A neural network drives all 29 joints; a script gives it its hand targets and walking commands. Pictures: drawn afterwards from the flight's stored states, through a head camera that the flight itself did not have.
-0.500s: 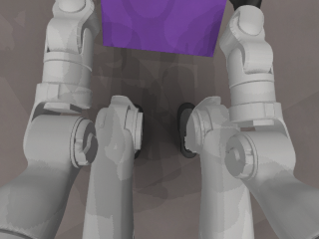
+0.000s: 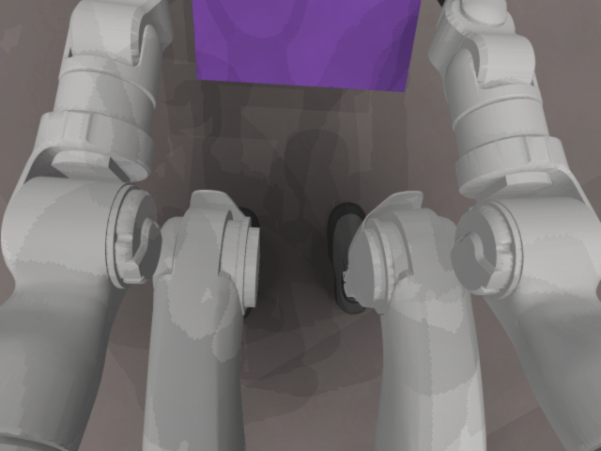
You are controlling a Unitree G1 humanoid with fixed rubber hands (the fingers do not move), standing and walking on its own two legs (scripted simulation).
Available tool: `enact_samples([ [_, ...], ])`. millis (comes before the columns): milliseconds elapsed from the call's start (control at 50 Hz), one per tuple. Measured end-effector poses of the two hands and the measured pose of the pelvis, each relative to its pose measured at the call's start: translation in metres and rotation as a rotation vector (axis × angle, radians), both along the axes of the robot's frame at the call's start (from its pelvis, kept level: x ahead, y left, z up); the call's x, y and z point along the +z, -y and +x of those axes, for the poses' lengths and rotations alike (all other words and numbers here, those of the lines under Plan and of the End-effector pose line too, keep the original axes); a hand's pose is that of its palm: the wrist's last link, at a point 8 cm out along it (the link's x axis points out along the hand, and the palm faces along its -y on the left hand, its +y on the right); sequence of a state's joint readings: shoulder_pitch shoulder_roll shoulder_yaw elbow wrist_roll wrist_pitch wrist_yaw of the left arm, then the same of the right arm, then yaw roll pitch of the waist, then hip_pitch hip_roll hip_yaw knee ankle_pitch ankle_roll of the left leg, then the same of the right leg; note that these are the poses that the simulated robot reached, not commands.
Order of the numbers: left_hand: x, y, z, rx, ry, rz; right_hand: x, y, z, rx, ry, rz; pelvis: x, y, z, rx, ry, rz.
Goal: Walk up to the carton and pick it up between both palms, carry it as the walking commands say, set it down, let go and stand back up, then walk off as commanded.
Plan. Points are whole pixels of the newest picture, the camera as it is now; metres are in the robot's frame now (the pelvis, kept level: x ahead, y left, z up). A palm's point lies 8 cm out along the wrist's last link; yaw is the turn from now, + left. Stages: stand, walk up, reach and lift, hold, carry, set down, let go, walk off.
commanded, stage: set down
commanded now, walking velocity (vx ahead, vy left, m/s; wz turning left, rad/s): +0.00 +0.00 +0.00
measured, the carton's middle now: out of the picture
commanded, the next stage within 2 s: none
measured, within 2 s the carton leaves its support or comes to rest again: rests again in 1.34 s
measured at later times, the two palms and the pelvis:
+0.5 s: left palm out of the picture +0.56 +0.16 -0.20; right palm out of the picture +0.56 -0.14 -0.19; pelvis +0.02 +0.00 -0.03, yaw +0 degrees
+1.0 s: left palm out of the picture +0.57 +0.16 -0.20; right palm out of the picture +0.56 -0.15 -0.20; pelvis +0.03 +0.00 -0.04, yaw -1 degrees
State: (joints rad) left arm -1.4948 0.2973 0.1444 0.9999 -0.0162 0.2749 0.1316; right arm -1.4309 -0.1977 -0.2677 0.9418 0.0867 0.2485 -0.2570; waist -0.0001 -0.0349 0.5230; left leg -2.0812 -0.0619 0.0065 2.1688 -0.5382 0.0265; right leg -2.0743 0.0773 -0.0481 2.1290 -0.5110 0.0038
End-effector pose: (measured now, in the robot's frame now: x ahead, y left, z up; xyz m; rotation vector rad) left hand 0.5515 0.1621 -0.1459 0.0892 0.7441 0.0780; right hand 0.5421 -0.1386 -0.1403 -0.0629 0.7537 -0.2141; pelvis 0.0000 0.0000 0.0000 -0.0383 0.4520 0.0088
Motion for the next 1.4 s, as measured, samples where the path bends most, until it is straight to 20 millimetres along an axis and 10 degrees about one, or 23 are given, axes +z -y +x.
enact_samples([
  [260, -0.049, 0.000, 0.010, -0.030, -0.043, -0.015, -0.042, 0.005, 0.017, 0.026, -0.045, 0.012, -0.021, -0.007, 0.017, -0.009, -0.048, -0.011],
  [1400, -0.062, 0.005, 0.020, -0.036, -0.026, -0.084, -0.064, 0.017, 0.023, 0.041, -0.041, 0.067, -0.040, 0.004, 0.039, -0.006, -0.085, 0.012],
])
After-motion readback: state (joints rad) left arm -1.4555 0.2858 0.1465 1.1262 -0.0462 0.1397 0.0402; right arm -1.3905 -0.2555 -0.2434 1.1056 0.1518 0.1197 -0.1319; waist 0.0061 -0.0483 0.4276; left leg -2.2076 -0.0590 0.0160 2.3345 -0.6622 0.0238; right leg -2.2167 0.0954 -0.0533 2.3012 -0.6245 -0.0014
